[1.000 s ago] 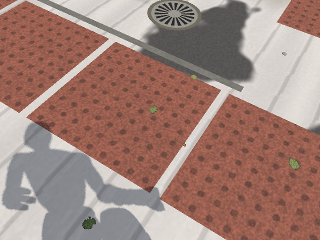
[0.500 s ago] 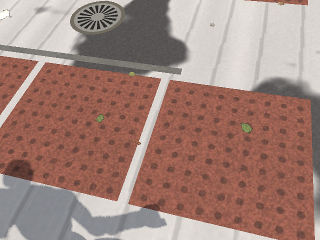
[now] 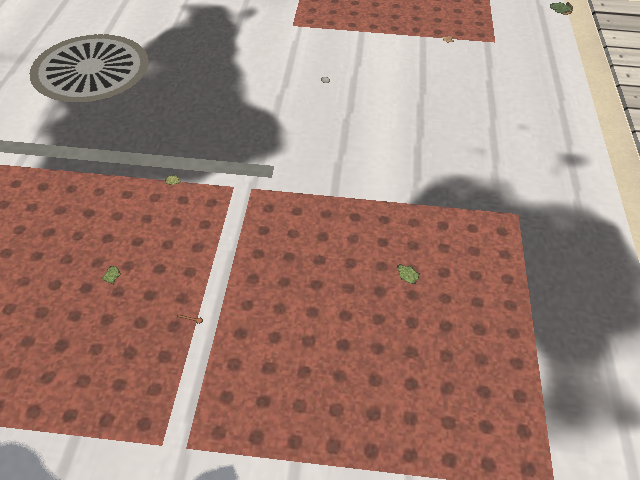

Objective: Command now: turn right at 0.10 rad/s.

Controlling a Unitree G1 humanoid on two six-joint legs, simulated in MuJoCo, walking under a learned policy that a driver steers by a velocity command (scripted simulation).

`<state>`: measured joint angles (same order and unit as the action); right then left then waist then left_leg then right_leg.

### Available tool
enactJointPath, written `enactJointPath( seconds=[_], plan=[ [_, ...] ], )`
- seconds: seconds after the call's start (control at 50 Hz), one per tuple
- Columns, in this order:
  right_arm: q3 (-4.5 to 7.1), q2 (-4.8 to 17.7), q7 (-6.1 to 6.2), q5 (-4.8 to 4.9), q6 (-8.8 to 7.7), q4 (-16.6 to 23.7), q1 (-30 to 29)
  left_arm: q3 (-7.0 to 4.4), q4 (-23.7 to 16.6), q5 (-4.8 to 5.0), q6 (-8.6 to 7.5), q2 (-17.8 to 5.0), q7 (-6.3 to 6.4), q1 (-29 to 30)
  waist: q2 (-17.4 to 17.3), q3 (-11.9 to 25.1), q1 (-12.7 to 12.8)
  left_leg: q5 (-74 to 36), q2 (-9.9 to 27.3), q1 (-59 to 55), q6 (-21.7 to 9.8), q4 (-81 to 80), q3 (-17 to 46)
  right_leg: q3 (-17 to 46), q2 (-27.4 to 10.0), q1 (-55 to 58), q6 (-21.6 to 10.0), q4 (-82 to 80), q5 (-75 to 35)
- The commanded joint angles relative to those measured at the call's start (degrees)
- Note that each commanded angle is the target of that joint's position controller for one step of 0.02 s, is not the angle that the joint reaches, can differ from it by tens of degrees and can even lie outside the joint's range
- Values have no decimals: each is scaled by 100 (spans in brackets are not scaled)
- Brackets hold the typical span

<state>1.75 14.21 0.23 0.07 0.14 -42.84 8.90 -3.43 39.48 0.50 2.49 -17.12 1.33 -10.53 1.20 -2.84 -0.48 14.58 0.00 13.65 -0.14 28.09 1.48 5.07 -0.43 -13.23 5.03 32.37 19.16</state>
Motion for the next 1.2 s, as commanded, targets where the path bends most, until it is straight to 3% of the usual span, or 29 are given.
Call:
enactJointPath(
  seconds=[0.02, 0.04, 0.06, 0.1, 0.18, 0.22, 0.28, 0.34, 0.38, 0.4, 0.42, 0.44, 0.46, 0.48, 0.5, 0.56, 0.66, 0.76, 0.8, 0.84, 0.86, 0.88, 0.9, 0.92, 0.96, 1.0, 1.06, 1.12, 1.2],
  plan=[
    [165, 835, -16, 14, -103, 239, 155, -114, -286, -68, -81, -603, 15, -75, -741, 762, -19, -1960, 878, -306, -538, -448, 857, 73, -163, 966, -258, -1319, -1776],
    [137, 805, -79, -119, -197, 263, 267, -183, -327, -105, -63, -977, 65, -79, -30, 862, -226, -1400, 596, -8, -271, -282, 545, 405, -565, 1243, -497, -835, -2854],
    [100, 657, -90, -128, -234, 216, 252, -168, -205, -126, -62, -820, 17, -12, 509, 903, -254, -571, 259, -293, 3, -371, 122, 347, -484, 744, -750, -698, -1914],
    [114, 774, -68, -117, -209, 197, -166, -75, -189, -169, -114, -461, -39, 28, 188, 577, -29, -496, 204, -318, 162, -182, 23, 358, -360, 346, -712, -881, -1197],
    [101, 722, 19, -69, -103, 98, -41, -32, -42, -140, -237, -451, -13, -105, 247, 272, -51, -732, 226, -270, 130, -136, 52, 302, -263, 94, -599, -858, -1273],
    [93, 667, 51, -44, -80, 3, 38, -53, 46, -96, -218, -534, 22, -281, 379, 273, 9, 418, -50, -77, 138, 163, -257, 392, -230, 78, -753, -1020, 225],
    [106, 602, 52, 95, -204, 124, -201, -136, 91, -49, -239, -882, 28, -656, 972, -424, 256, 1265, -228, 995, 34, 1233, -523, 1786, -1058, -214, -1460, -1933, 2821],
    [140, 604, -54, 187, -454, 140, -57, -113, 106, 36, -364, -801, 37, -531, 1105, -635, 86, 1415, 81, 1073, -346, 1198, -220, 2142, -1397, -303, -1664, -2014, 2397],
    [186, 612, -134, 162, -560, -249, 742, -64, -19, 89, -358, -638, 14, -59, 792, -333, -353, 458, -70, -524, -480, 78, -362, 1354, -913, -912, -1328, -1552, 1660],
    [257, 792, -142, 107, -576, -470, 1279, 3, -102, 31, -389, -384, 11, 111, 364, -113, -538, 279, 174, -1264, -505, -164, 119, 814, -547, -1296, -1077, -710, 998],
    [392, 1354, -154, 67, -611, -577, 1839, 95, -347, 5, -463, -13, 29, 313, -1137, 50, -632, 1402, 1221, -1789, -970, -1160, 2070, -209, 239, -2076, -605, 1129, 681],
    [432, 1610, -221, 7, -657, -544, 2028, -5, -537, 106, -571, -362, 75, 354, -1774, -3, -662, 1728, 2206, -1965, -1698, -1911, 4059, -36, 403, -2938, -502, 2464, 1535],
    [319, 1261, -196, 6, -684, -453, 1639, -82, -441, 192, -649, -564, 50, 139, -1133, -293, -398, 1744, 2276, -1875, -1739, -1845, 3857, 267, 41, -3344, -602, 3149, 1284],
    [264, 1036, -156, 20, -682, -365, 1446, -73, -309, 193, -705, -521, -16, 18, -858, -379, -311, 1592, 1969, -1879, -1548, -1786, 3163, 206, -163, -3466, -705, 3287, 720],
    [261, 1040, -130, 14, -660, -339, 1343, -74, -257, 151, -750, -442, -55, 26, -672, -348, -266, 1275, 1780, -1941, -1379, -1825, 2686, 64, -322, -3580, -770, 3213, 243],
    [146, 771, -100, -5, -568, -365, 1469, -68, -270, 46, -771, -283, -205, 254, -706, -174, -299, -603, 1298, -1849, -1104, -1942, 1478, -257, -490, -3229, -682, 2627, -612],
    [169, 1017, 29, 32, -436, -422, 1688, 107, -581, 59, -795, 103, -343, 1100, -603, -254, -498, -1589, 1027, -1336, -1056, -2076, 525, -661, -284, -2552, -386, 766, -1642],
    [224, 1143, 46, 131, -401, -548, 1892, 63, -789, 113, -836, -169, -443, 1559, -686, -511, -424, -1814, 1396, -1361, -1000, -2044, 541, -563, -142, -2002, -589, -92, -1971],
    [273, 1252, 56, 132, -363, -545, 1801, -31, -772, 92, -862, -392, -428, 1292, -737, -276, -117, -3078, 1475, -1632, -877, -1547, 580, -551, 8, -1511, -771, -255, -1684],
    [282, 1293, 64, 91, -305, -486, 1643, -251, -408, 81, -840, -788, -312, -87, -744, 689, 661, -4450, 1126, -1270, -641, 108, 320, -714, 206, 477, -1056, -402, -1670],
    [182, 1039, 72, -28, -312, -318, 1606, -356, -198, 13, -794, -1114, -219, -1173, -365, 1579, 1082, -2959, 845, -38, -455, 1748, 258, 242, -732, 2354, -1354, -112, -1373],
    [-57, 101, 59, 30, -391, -191, 2486, -412, -92, -110, -779, -1563, -237, -1432, 1377, 2562, 522, 1426, -220, 1889, -121, 3840, 183, 3059, -2301, 3974, -2146, -789, 225],
    [89, 762, 37, 221, -463, -273, 2192, -271, -125, -82, -797, -970, -249, -1317, 1163, 2344, 725, 1723, -85, 2409, -126, 4598, 809, 3874, -2308, 3462, -2092, -1624, 1134],
    [216, 1072, 34, 354, -471, -88, 1560, -177, -90, -31, -809, -673, -230, -887, 851, 1289, 647, 1240, 189, 2806, -144, 4746, 665, 2853, -2127, 2675, -1824, -1716, 990],
    [226, 933, 69, 211, -460, -30, 1145, -117, -16, -71, -851, -408, -245, -306, 307, 556, 301, 425, 619, 2415, -134, 4324, 519, 1468, -1671, 1274, -1618, -1941, -468],
    [245, 729, 48, 217, -307, -126, 1392, -106, 72, -138, -947, -238, -262, -23, 476, 441, -7, 113, 817, 1859, -106, 4102, 556, 667, -1414, 611, -1578, -2287, -998],
    [243, 565, 61, 168, -126, 16, 1171, -164, 263, -97, -1063, -349, -256, 82, 301, 76, -122, -116, 893, 2076, -8, 3802, 553, 11, -1442, 190, -1676, -2646, -1410],
    [235, 565, 21, 129, -153, 217, 730, -212, 407, -116, -1049, -510, -197, -28, 163, -112, -26, -950, 877, 2510, 65, 2977, 590, -519, -1388, 401, -1674, -2743, -1690],
    [142, 427, -170, 118, -258, 503, -102, -259, 519, -79, -948, -760, -131, -271, -31, -263, 313, -1785, 775, 2400, 5, 1637, 73, -1186, -1337, 727, -1554, -2710, -2023]
  ],
)
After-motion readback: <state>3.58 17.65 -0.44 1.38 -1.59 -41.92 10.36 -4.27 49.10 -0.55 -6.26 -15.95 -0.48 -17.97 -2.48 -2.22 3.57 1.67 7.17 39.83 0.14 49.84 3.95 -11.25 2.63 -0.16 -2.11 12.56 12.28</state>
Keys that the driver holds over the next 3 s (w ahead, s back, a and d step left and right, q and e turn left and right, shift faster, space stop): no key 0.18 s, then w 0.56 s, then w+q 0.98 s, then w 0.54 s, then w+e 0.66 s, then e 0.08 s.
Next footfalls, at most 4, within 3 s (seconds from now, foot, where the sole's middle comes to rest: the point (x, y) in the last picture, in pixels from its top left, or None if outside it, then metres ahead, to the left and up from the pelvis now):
0.02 right None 0.02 -0.15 -0.78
0.86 right None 0.41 -0.14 -0.78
1.40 left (251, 398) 0.65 0.16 -0.78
1.88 right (279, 271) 1.00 0.11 -0.78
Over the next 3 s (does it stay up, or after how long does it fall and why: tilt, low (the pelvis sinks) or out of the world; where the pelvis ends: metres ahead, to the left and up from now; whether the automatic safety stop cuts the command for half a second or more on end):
stays up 1.30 0.40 -0.02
